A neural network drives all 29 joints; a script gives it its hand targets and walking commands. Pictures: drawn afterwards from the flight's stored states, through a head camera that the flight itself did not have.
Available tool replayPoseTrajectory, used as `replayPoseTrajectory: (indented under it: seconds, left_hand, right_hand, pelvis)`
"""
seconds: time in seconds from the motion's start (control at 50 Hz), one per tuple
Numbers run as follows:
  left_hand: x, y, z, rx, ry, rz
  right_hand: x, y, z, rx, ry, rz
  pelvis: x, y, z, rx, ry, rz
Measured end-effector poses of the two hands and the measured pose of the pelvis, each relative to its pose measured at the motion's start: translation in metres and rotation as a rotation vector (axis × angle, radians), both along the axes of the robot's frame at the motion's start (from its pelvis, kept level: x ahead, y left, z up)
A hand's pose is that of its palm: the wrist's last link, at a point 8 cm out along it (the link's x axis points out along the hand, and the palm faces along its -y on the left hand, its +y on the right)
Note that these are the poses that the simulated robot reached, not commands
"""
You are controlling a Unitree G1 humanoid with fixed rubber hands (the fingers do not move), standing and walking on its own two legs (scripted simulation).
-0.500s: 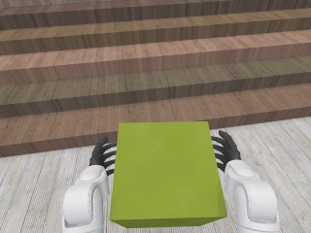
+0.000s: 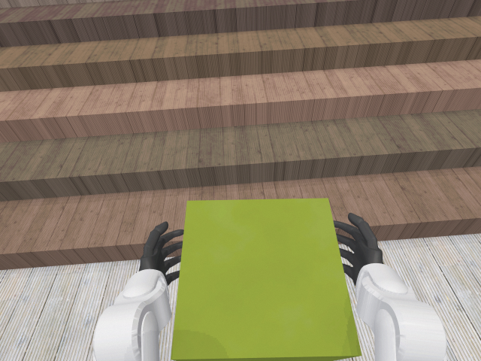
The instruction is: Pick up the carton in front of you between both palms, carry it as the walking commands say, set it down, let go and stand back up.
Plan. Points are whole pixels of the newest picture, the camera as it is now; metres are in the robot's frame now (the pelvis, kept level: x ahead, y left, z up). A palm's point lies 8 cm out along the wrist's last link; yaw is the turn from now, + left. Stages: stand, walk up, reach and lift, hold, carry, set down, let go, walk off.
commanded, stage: carry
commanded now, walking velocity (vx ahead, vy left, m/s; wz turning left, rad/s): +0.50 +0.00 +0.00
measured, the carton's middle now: (257, 290) +0.23 +0.01 +0.00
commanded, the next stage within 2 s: none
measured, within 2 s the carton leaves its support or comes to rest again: neither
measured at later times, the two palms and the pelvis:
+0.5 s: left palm (193, 92) +0.62 +0.17 +0.14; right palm (327, 96) +0.59 -0.13 +0.14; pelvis +0.30 +0.04 +0.00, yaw -4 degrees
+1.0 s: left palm (203, 64) +0.80 +0.17 +0.12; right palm (313, 61) +0.80 -0.12 +0.12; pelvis +0.44 +0.03 +0.00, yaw -2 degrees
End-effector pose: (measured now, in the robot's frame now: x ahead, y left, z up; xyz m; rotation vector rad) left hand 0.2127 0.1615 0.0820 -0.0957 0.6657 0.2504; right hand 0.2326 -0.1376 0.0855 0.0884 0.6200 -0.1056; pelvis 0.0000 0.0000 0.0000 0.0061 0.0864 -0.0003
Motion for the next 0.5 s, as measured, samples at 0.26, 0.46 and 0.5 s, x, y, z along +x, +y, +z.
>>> replayPoseTrajectory:
  seconds: [0.26,0.46,0.5]
  left_hand:
    - [0.224,0.017,0.012,-0.036,-0.185,-0.099]
    - [0.383,0.005,0.046,-0.046,-0.176,-0.069]
    - [0.409,0.005,0.053,-0.045,-0.198,-0.047]
  right_hand:
    - [0.189,0.017,0.019,-0.058,-0.146,-0.094]
    - [0.329,0.012,0.049,-0.091,-0.083,-0.243]
    - [0.36,0.011,0.055,-0.09,-0.098,-0.247]
  pelvis:
    - [0.185,0.033,-0.033,-0.003,-0.047,-0.039]
    - [0.277,0.044,-0.005,-0.024,-0.021,-0.063]
    - [0.295,0.041,-0.004,-0.021,-0.019,-0.061]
